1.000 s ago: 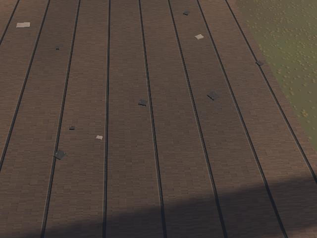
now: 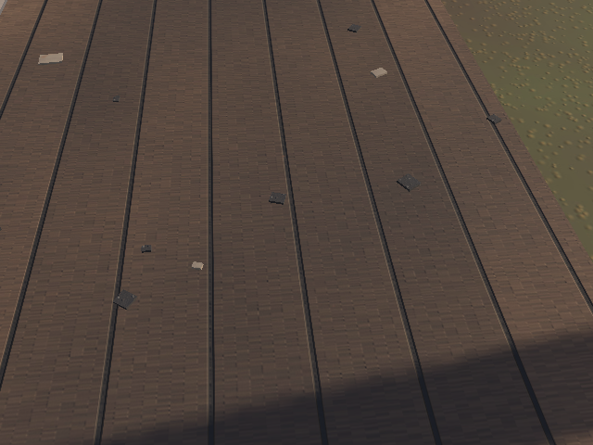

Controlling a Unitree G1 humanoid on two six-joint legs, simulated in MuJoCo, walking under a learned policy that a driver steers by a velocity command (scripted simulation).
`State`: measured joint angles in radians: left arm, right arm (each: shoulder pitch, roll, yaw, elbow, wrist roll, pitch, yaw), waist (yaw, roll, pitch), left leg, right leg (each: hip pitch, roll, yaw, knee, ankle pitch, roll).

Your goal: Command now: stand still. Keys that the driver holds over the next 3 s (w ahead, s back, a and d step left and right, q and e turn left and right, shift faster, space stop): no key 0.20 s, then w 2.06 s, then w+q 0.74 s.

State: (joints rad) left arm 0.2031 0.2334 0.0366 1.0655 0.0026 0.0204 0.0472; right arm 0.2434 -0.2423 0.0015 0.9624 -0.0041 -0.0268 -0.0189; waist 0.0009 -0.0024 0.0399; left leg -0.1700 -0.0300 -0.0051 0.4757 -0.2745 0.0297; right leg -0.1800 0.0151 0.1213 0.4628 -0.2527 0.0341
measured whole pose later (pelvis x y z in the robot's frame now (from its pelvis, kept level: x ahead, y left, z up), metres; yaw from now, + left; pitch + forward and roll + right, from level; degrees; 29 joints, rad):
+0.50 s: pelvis +0.05 -0.03 +0.00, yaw +0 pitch +0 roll +1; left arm 0.23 0.25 0.04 1.07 -0.02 -0.09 0.00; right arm 0.37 -0.29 -0.04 1.00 0.03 -0.03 -0.02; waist -0.02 0.03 -0.01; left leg -0.12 0.00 -0.02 0.43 -0.32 0.02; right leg -0.26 -0.02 -0.04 0.53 -0.30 -0.03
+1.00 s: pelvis +0.29 -0.03 -0.03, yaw +0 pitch +2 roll +0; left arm 0.50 0.24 0.03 1.08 0.00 -0.05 0.02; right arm -0.05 -0.23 -0.02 0.79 0.03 -0.10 0.05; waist 0.07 0.00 0.05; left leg -0.52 -0.01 0.06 0.52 -0.02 0.09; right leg 0.17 0.00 -0.02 0.34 -0.49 -0.01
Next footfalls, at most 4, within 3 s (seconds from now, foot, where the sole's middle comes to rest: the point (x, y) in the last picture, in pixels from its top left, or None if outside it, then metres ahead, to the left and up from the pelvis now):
0.50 right None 0.09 -0.14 -0.78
0.98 left None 0.47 0.07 -0.78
1.54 right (375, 343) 0.77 -0.17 -0.78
2.08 left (282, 248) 1.08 0.07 -0.78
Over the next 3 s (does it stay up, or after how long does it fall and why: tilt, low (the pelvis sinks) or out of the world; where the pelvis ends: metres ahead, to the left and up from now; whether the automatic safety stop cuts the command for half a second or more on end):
stays up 1.39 -0.03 0.00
